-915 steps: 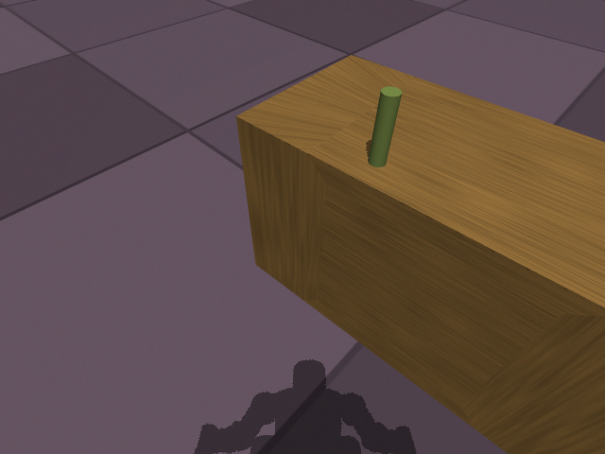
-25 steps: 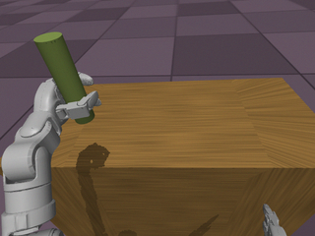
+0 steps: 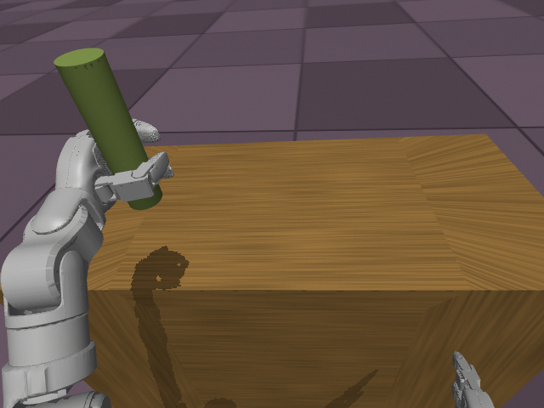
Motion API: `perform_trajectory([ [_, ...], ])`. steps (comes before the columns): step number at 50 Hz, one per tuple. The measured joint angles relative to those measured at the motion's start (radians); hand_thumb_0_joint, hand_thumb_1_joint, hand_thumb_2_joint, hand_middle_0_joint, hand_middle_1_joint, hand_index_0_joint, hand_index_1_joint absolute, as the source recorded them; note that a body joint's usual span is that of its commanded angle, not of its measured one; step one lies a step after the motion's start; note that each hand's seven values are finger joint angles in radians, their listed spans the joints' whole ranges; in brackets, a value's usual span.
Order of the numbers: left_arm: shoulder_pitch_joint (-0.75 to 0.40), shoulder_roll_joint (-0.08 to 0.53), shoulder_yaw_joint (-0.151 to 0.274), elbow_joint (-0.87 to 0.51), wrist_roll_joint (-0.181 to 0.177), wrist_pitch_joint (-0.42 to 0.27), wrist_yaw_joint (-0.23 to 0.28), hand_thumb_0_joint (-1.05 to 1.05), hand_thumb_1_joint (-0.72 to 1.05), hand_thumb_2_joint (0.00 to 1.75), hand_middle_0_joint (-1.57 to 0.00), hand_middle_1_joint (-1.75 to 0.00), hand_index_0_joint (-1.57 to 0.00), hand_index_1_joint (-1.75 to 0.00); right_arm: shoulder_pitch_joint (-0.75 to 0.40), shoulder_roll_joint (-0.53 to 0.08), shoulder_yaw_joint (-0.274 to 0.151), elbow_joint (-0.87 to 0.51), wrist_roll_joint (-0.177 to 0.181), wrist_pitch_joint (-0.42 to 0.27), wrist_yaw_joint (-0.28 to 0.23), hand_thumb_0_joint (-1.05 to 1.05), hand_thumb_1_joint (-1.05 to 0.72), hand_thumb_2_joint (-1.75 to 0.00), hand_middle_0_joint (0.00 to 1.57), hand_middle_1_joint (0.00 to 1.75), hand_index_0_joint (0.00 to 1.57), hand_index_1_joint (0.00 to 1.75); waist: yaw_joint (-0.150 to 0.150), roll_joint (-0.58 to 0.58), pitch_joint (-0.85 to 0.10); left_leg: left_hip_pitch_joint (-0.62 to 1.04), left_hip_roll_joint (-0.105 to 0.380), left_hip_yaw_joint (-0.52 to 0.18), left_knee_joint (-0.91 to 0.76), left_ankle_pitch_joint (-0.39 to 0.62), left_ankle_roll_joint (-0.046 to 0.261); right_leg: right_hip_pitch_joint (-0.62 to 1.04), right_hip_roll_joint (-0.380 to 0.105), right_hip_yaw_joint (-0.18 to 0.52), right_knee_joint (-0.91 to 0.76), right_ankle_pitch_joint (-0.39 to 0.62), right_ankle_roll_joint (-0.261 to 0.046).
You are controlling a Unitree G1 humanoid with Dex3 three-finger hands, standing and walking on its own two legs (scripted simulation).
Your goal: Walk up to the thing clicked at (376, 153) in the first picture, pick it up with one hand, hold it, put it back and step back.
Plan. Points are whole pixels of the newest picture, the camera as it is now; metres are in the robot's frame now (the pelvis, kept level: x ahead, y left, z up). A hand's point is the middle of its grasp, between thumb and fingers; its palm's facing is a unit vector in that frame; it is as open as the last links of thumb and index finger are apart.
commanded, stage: hold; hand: left
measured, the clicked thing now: (118, 139) +0.34 +0.18 +0.30
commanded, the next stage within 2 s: crouch in 0.34 s
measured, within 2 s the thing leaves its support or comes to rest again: neither
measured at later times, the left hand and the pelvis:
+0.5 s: hand (139, 158) +0.34 +0.16 +0.28, palm faces +0.09 -1.00 +0.01, open 5.7 cm; pelvis -0.01 +0.00 +0.00, yaw +0 degrees
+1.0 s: hand (162, 182) +0.41 +0.18 +0.19, palm faces +0.15 -0.99 +0.02, open 5.7 cm; pelvis -0.01 +0.00 +0.00, yaw -1 degrees
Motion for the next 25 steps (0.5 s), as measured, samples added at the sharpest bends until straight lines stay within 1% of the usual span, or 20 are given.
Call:
perform_trajectory([
  [8, -0.063, 0.023, 0.009, 0.072, 0.005, 0.007, -0.008, -0.01, 0.14, 1.09, -0.98, -1.09, -0.98, -1.10, -0.011, 0.000, 0.005, 0.009, 0.000, -0.003, -0.001, -0.01, 0.55, -0.05, 0.05, 0.05, 0.06, 0.05, -0.002, -0.003, -0.012, 0.002, -0.003, -0.001, -0.004, 0.004, 0.002, 0.002, -0.003, -0.001, -0.002, 0.002, 0.001],
  [12, -0.070, 0.029, 0.008, 0.097, 0.005, 0.014, -0.014, -0.01, 0.14, 1.09, -0.98, -1.09, -0.98, -1.10, -0.004, 0.000, 0.009, -0.002, 0.005, -0.006, 0.005, -0.01, 0.55, -0.05, 0.05, 0.05, 0.06, 0.05, -0.003, -0.002, -0.012, 0.001, -0.003, 0.003, -0.006, 0.006, 0.003, 0.000, -0.003, 0.002, -0.004, 0.006, 0.002],
  [15, -0.062, 0.023, 0.005, 0.095, 0.003, 0.014, -0.015, -0.01, 0.14, 1.09, -0.98, -1.09, -0.98, -1.10, 0.004, 0.002, 0.009, -0.010, 0.005, -0.008, 0.010, -0.01, 0.55, -0.05, 0.05, 0.05, 0.06, 0.05, -0.004, -0.004, -0.009, 0.000, -0.003, 0.004, -0.007, 0.008, 0.004, -0.002, -0.003, 0.004, -0.006, 0.009, 0.003],
  [20, -0.049, 0.012, -0.002, 0.063, 0.006, 0.011, -0.001, -0.01, 0.14, 1.09, -0.97, -1.09, -0.98, -1.10, 0.009, 0.002, 0.006, -0.009, 0.004, -0.004, 0.010, -0.01, 0.55, -0.05, 0.05, 0.05, 0.06, 0.05, -0.004, -0.003, 0.000, -0.003, -0.002, 0.006, -0.003, 0.008, 0.004, -0.003, -0.002, 0.006, -0.007, 0.012, 0.004],
  [25, -0.064, 0.010, -0.006, 0.051, 0.009, 0.004, 0.008, -0.01, 0.14, 1.09, -0.98, -1.09, -0.98, -1.10, -0.002, 0.002, 0.003, 0.009, 0.001, -0.006, 0.004, -0.01, 0.55, -0.05, 0.05, 0.05, 0.06, 0.05, -0.005, -0.003, 0.002, -0.003, -0.001, 0.006, 0.000, 0.008, 0.006, -0.002, -0.001, 0.006, -0.008, 0.014, 0.005],
])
